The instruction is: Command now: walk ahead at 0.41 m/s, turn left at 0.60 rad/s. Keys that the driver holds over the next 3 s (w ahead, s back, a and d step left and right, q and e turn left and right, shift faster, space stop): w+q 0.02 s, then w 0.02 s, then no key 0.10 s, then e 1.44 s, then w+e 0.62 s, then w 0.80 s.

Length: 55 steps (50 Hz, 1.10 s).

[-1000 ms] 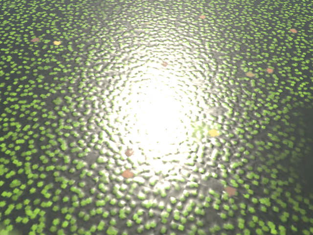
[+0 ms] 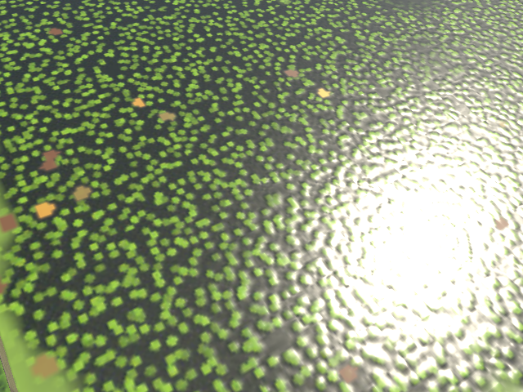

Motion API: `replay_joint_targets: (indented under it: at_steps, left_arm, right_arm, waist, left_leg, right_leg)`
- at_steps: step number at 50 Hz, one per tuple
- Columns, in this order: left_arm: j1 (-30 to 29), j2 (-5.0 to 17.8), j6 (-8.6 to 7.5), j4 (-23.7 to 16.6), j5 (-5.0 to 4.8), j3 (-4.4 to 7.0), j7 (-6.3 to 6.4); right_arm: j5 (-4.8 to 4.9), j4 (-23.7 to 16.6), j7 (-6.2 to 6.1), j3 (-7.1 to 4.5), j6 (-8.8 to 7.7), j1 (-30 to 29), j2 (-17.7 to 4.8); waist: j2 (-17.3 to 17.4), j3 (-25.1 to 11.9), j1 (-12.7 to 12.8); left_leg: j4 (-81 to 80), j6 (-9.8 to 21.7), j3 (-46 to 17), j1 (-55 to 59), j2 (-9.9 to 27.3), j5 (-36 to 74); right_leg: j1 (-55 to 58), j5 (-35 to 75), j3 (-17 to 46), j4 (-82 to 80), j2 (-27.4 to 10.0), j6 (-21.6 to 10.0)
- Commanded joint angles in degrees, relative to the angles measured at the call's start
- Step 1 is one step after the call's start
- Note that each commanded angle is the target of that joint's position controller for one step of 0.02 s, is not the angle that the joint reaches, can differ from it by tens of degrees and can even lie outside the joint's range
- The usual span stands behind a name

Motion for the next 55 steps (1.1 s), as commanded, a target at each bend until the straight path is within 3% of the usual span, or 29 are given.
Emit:
replay_joint_targets:
  at_steps: [1, 8, 10, 11, 12, 13, 14, 15, 16, 17, 19, 22, 27, 30, 31, 32, 33, 34, 35, 36, 37, 39, 44, 49, 51, 52, 53, 54, 55]
  left_arm:
    - [-8.61, 1.93, -1.25, -5.54, -0.12, 0.21, -0.27]
    - [-12.46, 1.01, -2.18, -7.51, -0.26, -0.66, -2.38]
    - [-9.15, 1.99, -2.53, -6.48, 0.09, -0.34, -2.81]
    - [-5.64, 2.53, -2.73, -5.48, 0.75, -0.06, -2.7]
    - [-0.84, 4.92, -2.96, -4.62, 1.48, 0.48, -2.45]
    - [6.2, 8.97, -2.76, -3.39, 2.4, 1.5, -2.25]
    - [10.26, 5.2, -1.88, -0.78, 0.66, 0.64, -2.53]
    - [8.51, 3.5, -0.93, -1.68, -1.18, -0.05, -2.6]
    - [3.75, 3.64, -0.06, -3.01, -1.4, 0.0, -2.3]
    - [0.55, 4.27, 0.65, -4.04, -1.25, 0.09, -1.89]
    - [-1.75, 6.53, 1.79, -5.14, -0.68, 1.0, -0.96]
    - [-2.07, 6.98, 3.14, -6.14, -0.27, 1.82, -0.38]
    - [-1.2, 7.42, 5.02, -7.36, -1.75, 2.49, 0.63]
    - [-1.17, 6.52, 5.83, -8.24, -2.14, 2.09, 1.07]
    - [0.36, 4.91, 5.81, -8.32, -2.0, 1.54, 1.16]
    - [1.96, 1.57, 5.56, -9.04, -1.7, 0.54, 0.95]
    - [2.57, 3.63, 4.87, -10.65, -1.75, 1.19, 1.01]
    - [4.23, 7.69, 4.61, -9.61, -1.58, 2.47, 0.95]
    - [5.82, 8.84, 5.05, -8.25, -1.89, 3.1, 0.93]
    - [7.27, 8.28, 5.86, -6.96, -1.77, 3.18, 1.31]
    - [7.49, 7.51, 6.46, -6.93, -1.62, 3.03, 1.41]
    - [5.73, 5.7, 6.93, -8.35, -1.98, 2.46, 1.13]
    - [0.15, 3.21, 7.19, -12.47, -1.93, 0.93, 0.11]
    - [0.07, 4.41, 7.64, -14.07, -2.1, 1.2, -1.15]
    - [2.7, 4.09, 7.8, -13.54, -2.14, 1.54, -1.71]
    - [5.07, 4.45, 7.81, -12.62, -1.98, 1.97, -1.58]
    - [7.06, 7.66, 7.59, -12.5, -1.84, 3.03, -1.02]
    - [7.7, 15.56, 7.07, -14.11, -1.3, 4.48, -0.17]
    - [9.75, 14.15, 5.76, -14.51, 0.98, 3.86, -0.88]
  right_arm:
    - [0.42, -3.29, -1.06, -3.22, -1.28, -0.25, -10.71]
    - [0.39, -0.06, -1.32, -2.94, 0.02, 3.42, -8.87]
    - [0.5, -0.24, -1.22, -2.74, -0.1, 2.03, -8.44]
    - [0.65, -0.49, -1.13, -2.59, -0.36, 0.55, -8.24]
    - [-0.25, -1.12, -0.96, -2.33, -0.88, 0.29, -7.25]
    - [-1.34, -1.29, -0.82, -1.52, -1.55, 5.09, -4.76]
    - [-1.56, 1.14, -0.47, -1.23, -1.69, 9.53, -5.86]
    - [-0.94, 0.38, -0.02, -2.39, -1.57, 7.0, -10.12]
    - [-0.39, -1.02, -0.22, -2.59, -1.1, 0.92, -10.33]
    - [-0.68, -2.3, -0.62, -2.55, -0.56, -3.71, -9.77]
    - [-1.14, -3.32, -1.74, -2.66, 0.52, -5.67, -8.06]
    - [-1.07, -2.45, -2.22, -1.88, 0.5, -4.73, -4.58]
    - [-0.85, -3.38, -1.05, -1.91, 0.4, -9.33, -5.7]
    - [-0.81, -3.32, -0.12, -2.38, -0.49, -8.59, -6.23]
    - [-1.12, -3.51, -0.31, -3.11, -0.66, -7.31, -8.45]
    - [-2.56, -4.45, -1.04, -4.05, -0.33, -6.82, -13.3]
    - [-4.47, -4.51, -0.77, -4.37, -0.04, -7.89, -14.51]
    - [-4.1, -5.64, -0.86, -3.55, -0.33, -10.09, -11.58]
    - [-3.07, -5.98, -1.0, -2.76, -0.45, -13.36, -9.05]
    - [-2.15, -6.41, -0.99, -2.34, -0.42, -15.74, -7.97]
    - [-1.59, -6.35, -1.0, -2.11, -0.36, -16.54, -7.69]
    - [-1.77, -5.77, -1.22, -1.93, 0.02, -15.46, -7.8]
    - [-1.63, -4.39, -1.7, -2.96, 1.16, -12.36, -10.56]
    - [-0.4, -3.92, -0.78, -3.91, 1.33, -13.15, -13.08]
    - [0.65, -3.61, -0.65, -4.03, 1.4, -14.33, -13.32]
    - [0.96, -2.89, -0.58, -3.81, 1.4, -13.33, -12.18]
    - [0.05, -2.01, -0.33, -3.31, 1.31, -10.62, -9.79]
    - [-3.38, -4.99, 0.08, -1.76, 1.13, -11.18, -5.98]
    - [-2.48, -6.12, -0.35, -2.45, 0.67, -17.27, -8.91]
  waist:
    - [7.87, 0.79, -0.58]
    - [9.99, 1.37, -2.44]
    - [10.73, 0.08, -1.09]
    - [10.28, -1.42, 1.22]
    - [8.65, -5.96, 2.9]
    - [-1.9, -15.72, 2.86]
    - [-13.91, -22.85, 3.66]
    - [-9.16, -18.72, 3.56]
    - [-5.12, -11.37, 3.55]
    - [-1.51, -5.37, 3.14]
    - [-0.41, -1.72, 0.95]
    - [-4.83, -3.7, 0.13]
    - [-5.76, -5.55, 0.89]
    - [-5.48, -4.86, -0.91]
    - [-3.38, -5.1, -1.17]
    - [8.28, -5.63, 0.02]
    - [18.39, -4.34, 1.05]
    - [14.85, -3.88, 1.57]
    - [11.93, -2.44, 2.73]
    - [10.15, -1.92, 3.42]
    - [10.06, -1.23, 3.08]
    - [10.0, -0.91, 2.24]
    - [11.74, -3.0, -0.53]
    - [13.6, -2.96, -0.45]
    - [12.94, -3.0, 1.64]
    - [11.4, -3.53, 2.53]
    - [3.37, -4.11, 2.32]
    - [-17.51, -3.58, 0.47]
    - [-13.07, -8.34, 6.38]
  left_leg:
    - [-9.67, 8.07, -13.31, 4.98, 11.14, 5.74]
    - [-0.74, 6.0, -10.64, 5.34, 10.81, 29.19]
    - [2.49, 4.94, -11.25, 7.5, 10.82, 32.88]
    - [6.3, 3.53, -9.87, 7.4, 9.07, 38.17]
    - [13.17, 1.23, -7.87, 4.28, 6.41, 37.1]
    - [28.74, -2.8, -5.21, -9.63, 1.85, 21.33]
    - [44.39, -7.1, -2.47, -17.06, -2.13, -18.7]
    - [48.23, -7.77, -3.67, -20.51, 0.04, -22.63]
    - [50.21, -8.48, -2.14, -23.9, 1.61, -19.67]
    - [47.54, -8.57, -0.48, -25.5, 2.48, -17.24]
    - [38.31, -8.06, 0.48, -21.19, 3.76, -14.31]
    - [26.89, -7.93, 2.56, -13.44, 1.8, -12.24]
    - [15.83, -7.41, 1.79, -7.55, 0.26, -1.91]
    - [2.78, -6.03, 2.61, 0.83, 0.14, 4.73]
    - [-0.78, -4.26, -0.43, 6.17, 4.96, 5.36]
    - [-4.23, 1.33, -12.95, 11.08, 18.13, 7.57]
    - [-7.51, 9.37, -24.34, 5.07, 26.28, 11.46]
    - [-7.41, 11.66, -22.83, 3.35, 25.9, 11.6]
    - [-6.41, 9.37, -16.47, 2.39, 22.12, 12.1]
    - [-5.48, 6.95, -11.31, 2.61, 18.7, 12.36]
    - [-4.96, 6.52, -8.28, 2.4, 17.67, 16.08]
    - [-4.65, 6.93, -3.13, 2.61, 16.12, 21.99]
    - [-3.42, 8.37, -0.1, 8.44, 18.82, 23.61]
    - [-1.86, 7.7, 2.36, 5.69, 20.82, 22.06]
    - [1.93, 5.3, 4.18, 4.44, 20.44, 20.72]
    - [5.7, 2.62, 6.44, 1.86, 18.89, 17.61]
    - [15.05, -2.29, 11.47, -6.3, 15.32, 8.88]
    - [34.63, -8.61, 15.69, -26.31, 6.73, -23.0]
    - [44.0, -9.07, 4.9, -29.17, 3.56, -26.68]
  right_leg:
    - [-4.21, 6.66, 1.21, -10.14, 1.21, 0.95]
    - [6.14, 7.45, -1.61, -19.9, 3.95, -1.71]
    - [10.99, 6.23, -2.62, -23.7, 4.35, -3.87]
    - [16.99, 10.81, -3.58, -27.98, 4.86, -5.44]
    - [27.72, 24.74, 0.46, -27.16, 0.75, -8.21]
    - [49.1, 43.6, 12.89, -21.29, -10.3, -16.94]
    - [56.71, 46.89, 27.2, -24.41, -19.45, -26.05]
    - [51.53, 34.01, 29.21, -27.98, -17.93, -24.62]
    - [45.7, 23.83, 25.43, -29.42, -14.86, -21.94]
    - [37.96, 19.84, 22.27, -31.39, -12.88, -20.2]
    - [27.38, 14.83, 19.25, -34.17, -9.43, -17.25]
    - [21.28, 13.43, 16.06, -34.85, -6.24, -16.3]
    - [18.73, 0.43, 19.27, -34.91, -5.23, -14.25]
    - [16.15, -3.97, 20.52, -30.83, -2.51, -11.06]
    - [12.44, -9.86, 19.47, -26.91, -0.42, -8.3]
    - [4.57, -21.65, 12.18, -13.56, 5.16, -4.32]
    - [0.26, -29.16, 4.59, -0.23, 8.68, -2.3]
    - [0.49, -27.04, 5.53, 9.18, 5.61, -0.84]
    - [0.01, -23.34, 5.16, 13.37, 4.9, 0.18]
    - [-0.22, -20.33, 4.39, 16.35, 4.38, 1.27]
    - [-0.86, -17.83, 3.87, 19.03, 4.35, 2.23]
    - [-0.22, -14.99, 1.66, 18.65, 4.07, 3.5]
    - [2.57, -15.21, -0.69, 4.85, 1.08, 4.1]
    - [12.42, -15.47, -5.18, -8.55, 1.45, 0.85]
    - [18.13, -9.44, -7.11, -19.0, 2.78, -1.75]
    - [23.89, -4.52, -7.41, -25.21, 4.38, -3.45]
    - [33.03, 8.69, 0.15, -29.07, 0.5, -6.03]
    - [42.68, 34.85, 23.11, -28.07, -16.0, -14.56]
    - [38.7, 32.63, 28.18, -30.41, -20.72, -23.56]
